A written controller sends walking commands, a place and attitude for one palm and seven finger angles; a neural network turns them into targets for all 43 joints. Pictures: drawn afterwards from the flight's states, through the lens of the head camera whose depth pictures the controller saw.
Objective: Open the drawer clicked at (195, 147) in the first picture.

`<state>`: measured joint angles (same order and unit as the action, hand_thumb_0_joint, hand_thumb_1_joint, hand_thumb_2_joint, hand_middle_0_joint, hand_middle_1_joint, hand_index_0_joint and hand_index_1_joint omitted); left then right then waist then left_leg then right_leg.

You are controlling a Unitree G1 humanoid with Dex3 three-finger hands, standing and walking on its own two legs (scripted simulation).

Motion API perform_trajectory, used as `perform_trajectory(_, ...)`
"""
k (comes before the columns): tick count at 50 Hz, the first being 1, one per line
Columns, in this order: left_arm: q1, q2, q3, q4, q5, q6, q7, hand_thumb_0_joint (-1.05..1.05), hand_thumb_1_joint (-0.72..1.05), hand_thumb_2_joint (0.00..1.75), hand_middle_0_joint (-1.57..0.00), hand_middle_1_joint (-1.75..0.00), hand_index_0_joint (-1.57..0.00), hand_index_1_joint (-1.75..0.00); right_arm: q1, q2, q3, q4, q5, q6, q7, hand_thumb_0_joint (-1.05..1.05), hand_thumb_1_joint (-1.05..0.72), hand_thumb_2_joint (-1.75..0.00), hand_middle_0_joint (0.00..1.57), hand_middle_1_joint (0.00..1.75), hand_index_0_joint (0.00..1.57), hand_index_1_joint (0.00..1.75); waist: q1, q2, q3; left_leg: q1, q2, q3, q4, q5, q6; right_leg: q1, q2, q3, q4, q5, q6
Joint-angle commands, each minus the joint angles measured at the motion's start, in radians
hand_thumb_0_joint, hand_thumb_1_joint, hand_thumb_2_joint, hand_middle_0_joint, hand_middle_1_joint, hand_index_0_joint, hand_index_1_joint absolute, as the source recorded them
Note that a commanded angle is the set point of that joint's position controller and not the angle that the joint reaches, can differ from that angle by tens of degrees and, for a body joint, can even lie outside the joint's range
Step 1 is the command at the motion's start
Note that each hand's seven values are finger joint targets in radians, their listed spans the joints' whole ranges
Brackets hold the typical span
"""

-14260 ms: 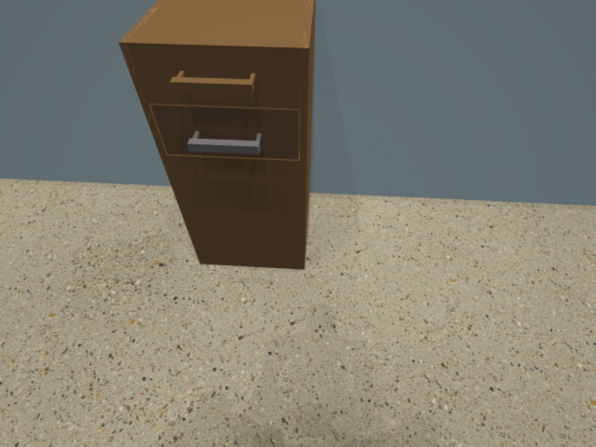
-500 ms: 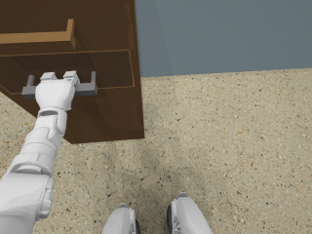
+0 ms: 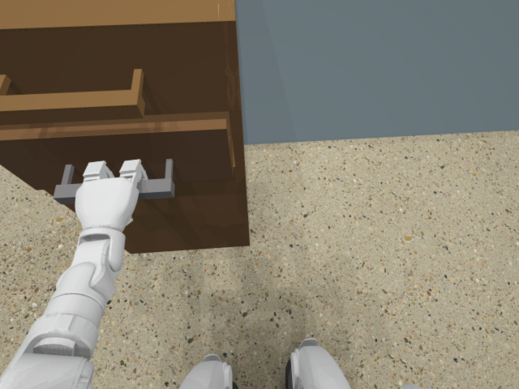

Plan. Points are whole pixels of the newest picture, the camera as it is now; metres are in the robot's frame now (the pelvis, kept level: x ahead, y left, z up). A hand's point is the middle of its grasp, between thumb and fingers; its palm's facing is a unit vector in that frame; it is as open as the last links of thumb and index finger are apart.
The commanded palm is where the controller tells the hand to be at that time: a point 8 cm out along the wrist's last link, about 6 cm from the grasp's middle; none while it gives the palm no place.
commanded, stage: pull the drawer open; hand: left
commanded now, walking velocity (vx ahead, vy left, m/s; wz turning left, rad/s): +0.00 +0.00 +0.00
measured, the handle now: (117, 179) +0.46 +0.24 -0.04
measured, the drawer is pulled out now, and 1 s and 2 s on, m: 0.03 0.16 0.27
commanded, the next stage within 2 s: none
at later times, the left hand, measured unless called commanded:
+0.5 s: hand (119, 250) +0.34 +0.23 -0.06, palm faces -0.06 -0.07 -1.00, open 5.8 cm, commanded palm +0.29 +0.23 +0.00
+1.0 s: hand (113, 289) +0.27 +0.22 -0.05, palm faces -0.04 -0.06 -1.00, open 5.8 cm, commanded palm +0.23 +0.24 +0.00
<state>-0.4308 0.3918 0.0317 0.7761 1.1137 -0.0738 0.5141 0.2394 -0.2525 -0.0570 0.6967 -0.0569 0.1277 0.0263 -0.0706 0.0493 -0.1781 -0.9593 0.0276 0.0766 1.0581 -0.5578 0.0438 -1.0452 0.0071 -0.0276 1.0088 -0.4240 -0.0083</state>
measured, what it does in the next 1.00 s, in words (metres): stands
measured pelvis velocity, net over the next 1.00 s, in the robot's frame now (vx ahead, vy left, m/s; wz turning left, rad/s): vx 0.00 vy -0.01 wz -0.02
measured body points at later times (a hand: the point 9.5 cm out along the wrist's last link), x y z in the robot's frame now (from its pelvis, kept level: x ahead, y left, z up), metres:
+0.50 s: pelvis +0.02 +0.00 +0.01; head +0.13 +0.00 +0.45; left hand +0.33 +0.23 +0.00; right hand +0.15 -0.25 -0.12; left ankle -0.04 +0.09 -0.66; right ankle +0.02 -0.12 -0.66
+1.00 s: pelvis +0.00 -0.01 +0.00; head +0.10 -0.01 +0.44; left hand +0.27 +0.23 +0.00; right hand +0.16 -0.26 -0.12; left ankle -0.05 +0.10 -0.66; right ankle +0.02 -0.12 -0.66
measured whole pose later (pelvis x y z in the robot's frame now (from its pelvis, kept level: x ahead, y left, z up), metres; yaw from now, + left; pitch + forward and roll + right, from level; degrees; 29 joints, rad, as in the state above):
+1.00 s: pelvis +0.00 -0.01 +0.00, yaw -1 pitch +21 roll -1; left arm 0.13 0.31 -0.02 0.33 1.12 0.01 0.58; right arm 0.14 -0.23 -0.04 0.61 -0.06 0.08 0.02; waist -0.03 0.03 -0.17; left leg -0.83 0.01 0.05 1.05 -0.59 0.03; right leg -0.93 0.02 0.00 1.03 -0.45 -0.02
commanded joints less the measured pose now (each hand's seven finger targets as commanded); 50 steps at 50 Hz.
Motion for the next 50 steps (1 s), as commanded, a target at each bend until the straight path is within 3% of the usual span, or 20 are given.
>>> perform_trajectory(1,-0.009,0.168,0.063,-0.232,-0.026,0.035,0.052,0.00,0.90,0.90,-0.40,-1.35,-0.40,-1.35,0.097,-0.149,-0.055,-0.081,0.004,-0.015,-0.012,0.00,-0.90,-0.90,0.20,0.30,0.20,0.30,0.059,0.006,-0.477,0.316,-0.011,-0.081,-0.094,0.759,-0.024,0.405,0.018,0.003,-0.061,0.570,-0.032)
perform_trajectory(6,0.082,0.113,0.032,-0.309,-0.022,0.064,0.061,0.00,0.90,0.90,-0.40,-1.35,-0.40,-1.35,0.071,-0.142,-0.056,-0.100,0.004,-0.020,-0.013,0.00,-0.90,-0.90,0.20,0.30,0.20,0.30,0.058,0.007,-0.454,0.371,-0.002,-0.091,-0.102,0.802,-0.032,0.389,0.019,-0.008,-0.070,0.553,-0.031)
perform_trajectory(8,0.117,0.130,0.050,-0.333,-0.026,0.073,0.062,0.00,0.90,0.90,-0.40,-1.35,-0.40,-1.35,0.061,-0.144,-0.051,-0.107,0.003,-0.022,-0.014,0.00,-0.90,-0.90,0.20,0.30,0.20,0.30,0.068,0.013,-0.449,0.374,-0.003,-0.093,-0.104,0.812,-0.033,0.397,0.018,-0.006,-0.066,0.563,-0.032)
perform_trajectory(11,0.160,0.105,0.031,-0.352,-0.019,0.082,0.065,0.00,0.90,0.90,-0.40,-1.35,-0.40,-1.35,0.044,-0.138,-0.046,-0.118,0.004,-0.027,-0.017,0.00,-0.90,-0.90,0.20,0.30,0.20,0.30,0.067,0.007,-0.415,0.367,-0.007,-0.088,-0.111,0.788,-0.034,0.402,0.019,-0.009,-0.073,0.561,-0.035)
perform_trajectory(13,0.182,0.101,0.030,-0.398,-0.011,0.084,0.070,0.00,0.90,0.90,-0.40,-1.35,-0.40,-1.35,0.036,-0.134,-0.047,-0.128,0.003,-0.031,-0.018,0.00,-0.90,-0.90,0.20,0.30,0.20,0.30,0.074,0.031,-0.432,0.394,-0.003,-0.098,-0.108,0.835,-0.040,0.395,0.019,-0.011,-0.061,0.563,-0.035)
perform_trajectory(16,0.234,0.077,0.017,-0.415,-0.011,0.095,0.074,0.00,0.90,0.90,-0.40,-1.35,-0.40,-1.35,0.024,-0.130,-0.047,-0.135,0.005,-0.037,-0.017,0.00,-0.90,-0.90,0.20,0.30,0.20,0.30,0.068,-0.011,-0.400,0.388,-0.001,-0.098,-0.109,0.815,-0.041,0.397,0.021,-0.014,-0.071,0.564,-0.034)
perform_trajectory(18,0.288,0.090,0.032,-0.487,-0.016,0.092,0.079,0.00,0.90,0.90,-0.40,-1.35,-0.40,-1.35,0.015,-0.127,-0.045,-0.150,0.002,-0.043,-0.016,0.00,-0.90,-0.90,0.20,0.30,0.20,0.30,0.088,0.040,-0.442,0.418,-0.004,-0.094,-0.108,0.862,-0.043,0.424,0.017,-0.007,-0.064,0.598,-0.036)
perform_trajectory(19,0.353,0.094,0.044,-0.471,-0.018,0.098,0.080,0.00,0.90,0.90,-0.40,-1.35,-0.40,-1.35,0.009,-0.125,-0.041,-0.154,0.004,-0.044,-0.014,0.00,-0.90,-0.90,0.20,0.30,0.20,0.30,0.099,0.023,-0.427,0.407,-0.007,-0.093,-0.112,0.855,-0.046,0.432,0.019,-0.010,-0.062,0.590,-0.037)
perform_trajectory(20,0.350,0.062,0.014,-0.482,-0.017,0.100,0.080,0.00,0.90,0.90,-0.40,-1.35,-0.40,-1.35,-0.001,-0.123,-0.041,-0.158,0.005,-0.047,-0.014,0.00,-0.90,-0.90,0.20,0.30,0.20,0.30,0.081,0.010,-0.398,0.399,-0.006,-0.091,-0.112,0.824,-0.043,0.420,0.020,-0.009,-0.072,0.589,-0.037)
perform_trajectory(22,0.370,0.086,0.039,-0.505,-0.019,0.098,0.086,0.00,0.90,0.90,-0.40,-1.35,-0.40,-1.35,-0.015,-0.126,-0.036,-0.160,0.002,-0.053,-0.015,0.00,-0.90,-0.90,0.20,0.30,0.20,0.30,0.088,0.008,-0.382,0.373,-0.011,-0.088,-0.115,0.788,-0.039,0.433,0.018,-0.005,-0.070,0.590,-0.039)
perform_trajectory(24,0.431,0.096,0.060,-0.514,-0.016,0.094,0.093,0.00,0.90,0.90,-0.40,-1.35,-0.40,-1.35,-0.021,-0.123,-0.035,-0.163,0.001,-0.058,-0.015,0.00,-0.90,-0.90,0.20,0.30,0.20,0.30,0.099,0.000,-0.392,0.365,-0.015,-0.080,-0.110,0.778,-0.038,0.446,0.018,0.000,-0.064,0.604,-0.039)
perform_trajectory(26,0.455,0.068,0.034,-0.541,-0.009,0.093,0.101,0.00,0.90,0.90,-0.40,-1.35,-0.40,-1.35,-0.029,-0.119,-0.035,-0.169,0.000,-0.062,-0.014,0.00,-0.90,-0.90,0.20,0.30,0.20,0.30,0.090,0.005,-0.377,0.366,-0.017,-0.081,-0.108,0.770,-0.039,0.437,0.017,-0.001,-0.065,0.604,-0.039)
perform_trajectory(28,0.484,0.094,0.067,-0.551,-0.006,0.095,0.109,0.00,0.90,0.90,-0.40,-1.35,-0.40,-1.35,-0.039,-0.121,-0.034,-0.169,-0.001,-0.064,-0.014,0.00,-0.90,-0.90,0.20,0.30,0.20,0.30,0.103,0.013,-0.380,0.365,-0.016,-0.083,-0.106,0.771,-0.042,0.433,0.018,0.000,-0.054,0.590,-0.041)
perform_trajectory(31,0.521,0.067,0.042,-0.573,-0.006,0.100,0.115,0.00,0.90,0.90,-0.40,-1.35,-0.40,-1.35,-0.047,-0.116,-0.034,-0.177,0.000,-0.069,-0.013,0.00,-0.90,-0.90,0.20,0.30,0.20,0.30,0.095,-0.002,-0.376,0.364,-0.019,-0.083,-0.104,0.754,-0.041,0.436,0.018,0.001,-0.057,0.591,-0.040)
perform_trajectory(38,0.618,0.091,0.082,-0.596,-0.015,0.102,0.121,0.00,0.90,0.90,-0.40,-1.35,-0.40,-1.35,-0.075,-0.114,-0.028,-0.186,0.002,-0.076,-0.018,0.00,-0.90,-0.90,0.20,0.30,0.20,0.30,0.114,-0.006,-0.356,0.336,-0.027,-0.074,-0.103,0.715,-0.040,0.453,0.016,0.011,-0.050,0.602,-0.042)
perform_trajectory(43,0.641,0.097,0.093,-0.593,-0.016,0.098,0.126,0.00,0.90,0.90,-0.40,-1.35,-0.40,-1.35,-0.095,-0.113,-0.026,-0.190,0.001,-0.082,-0.021,0.00,-0.90,-0.90,0.20,0.30,0.20,0.30,0.119,-0.014,-0.341,0.294,-0.039,-0.066,-0.104,0.607,-0.037,0.450,0.018,0.018,-0.050,0.552,-0.044)
perform_trajectory(44,0.621,0.093,0.086,-0.599,-0.012,0.096,0.127,0.00,0.90,0.90,-0.40,-1.35,-0.40,-1.35,-0.098,-0.114,-0.027,-0.188,0.001,-0.083,-0.023,0.00,-0.90,-0.90,0.20,0.30,0.20,0.30,0.111,-0.019,-0.328,0.292,-0.037,-0.070,-0.105,0.593,-0.037,0.432,0.019,0.016,-0.051,0.532,-0.045)
perform_trajectory(47,0.648,0.095,0.088,-0.627,-0.012,0.099,0.131,0.00,0.90,0.90,-0.40,-1.35,-0.40,-1.35,-0.113,-0.115,-0.026,-0.198,0.003,-0.084,-0.022,0.00,-0.90,-0.90,0.20,0.30,0.20,0.30,0.122,0.023,-0.329,0.306,-0.036,-0.074,-0.108,0.604,-0.041,0.416,0.019,0.011,-0.047,0.498,-0.049)
perform_trajectory(48,0.633,0.087,0.074,-0.636,-0.008,0.099,0.131,0.00,0.90,0.90,-0.40,-1.35,-0.40,-1.35,-0.110,-0.113,-0.027,-0.198,0.003,-0.084,-0.023,0.00,-0.90,-0.90,0.20,0.30,0.20,0.30,0.113,0.024,-0.329,0.315,-0.035,-0.075,-0.106,0.597,-0.041,0.404,0.020,0.010,-0.047,0.486,-0.047)
perform_trajectory(50,0.653,0.083,0.075,-0.616,-0.015,0.102,0.130,0.00,0.90,0.90,-0.40,-1.35,-0.40,-1.35,-0.113,-0.112,-0.027,-0.199,0.003,-0.087,-0.025,0.00,-0.90,-0.90,0.20,0.30,0.20,0.30,0.112,-0.023,-0.317,0.288,-0.040,-0.069,-0.106,0.542,-0.036,0.417,0.021,0.013,-0.055,0.475,-0.046)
